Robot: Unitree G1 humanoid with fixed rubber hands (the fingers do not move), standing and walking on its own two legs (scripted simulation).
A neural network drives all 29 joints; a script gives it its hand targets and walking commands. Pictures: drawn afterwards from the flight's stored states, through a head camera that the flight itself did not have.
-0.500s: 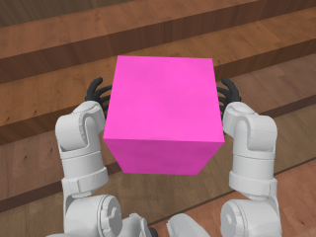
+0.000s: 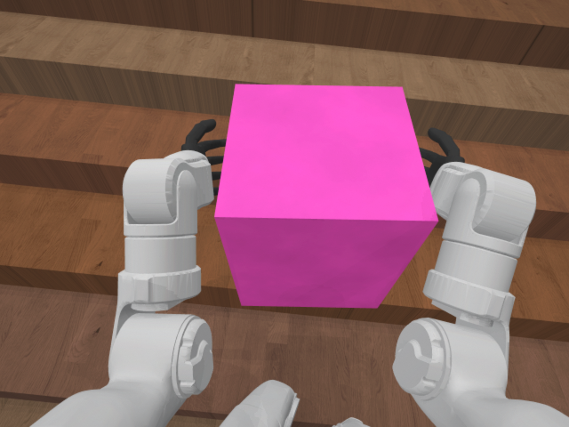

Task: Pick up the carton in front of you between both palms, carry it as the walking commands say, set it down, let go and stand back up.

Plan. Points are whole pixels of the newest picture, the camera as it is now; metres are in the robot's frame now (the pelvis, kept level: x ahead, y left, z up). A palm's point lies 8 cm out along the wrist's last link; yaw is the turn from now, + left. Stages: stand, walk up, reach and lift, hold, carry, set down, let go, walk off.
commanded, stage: carry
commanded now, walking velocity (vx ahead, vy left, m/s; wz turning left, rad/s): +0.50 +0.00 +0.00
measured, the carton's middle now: (313, 207) +0.38 +0.08 +0.09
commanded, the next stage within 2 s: none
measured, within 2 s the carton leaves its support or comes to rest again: neither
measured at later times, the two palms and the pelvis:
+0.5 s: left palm out of the picture +0.70 +0.21 +0.29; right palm out of the picture +0.64 -0.08 +0.29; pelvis +0.30 +0.12 +0.16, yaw -1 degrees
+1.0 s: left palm out of the picture +0.97 +0.30 +0.47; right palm out of the picture +1.02 +0.01 +0.47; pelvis +0.62 +0.09 +0.31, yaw +1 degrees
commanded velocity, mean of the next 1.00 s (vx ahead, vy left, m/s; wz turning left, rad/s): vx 0.50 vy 0.00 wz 0.00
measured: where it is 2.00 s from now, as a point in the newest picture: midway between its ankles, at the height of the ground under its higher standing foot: (327, 59)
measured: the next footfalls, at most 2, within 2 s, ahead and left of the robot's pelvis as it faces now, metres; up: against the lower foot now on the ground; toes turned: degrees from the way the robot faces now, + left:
left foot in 0.26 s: +0.35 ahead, +0.21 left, +0.14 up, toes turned +6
right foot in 0.74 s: +0.68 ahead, +0.00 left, +0.28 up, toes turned -6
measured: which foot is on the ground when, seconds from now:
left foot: up 0.00-0.24, down 0.26-0.76, up 0.78-1.00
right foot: down 0.00-0.30, up 0.32-0.72, down 0.74-1.00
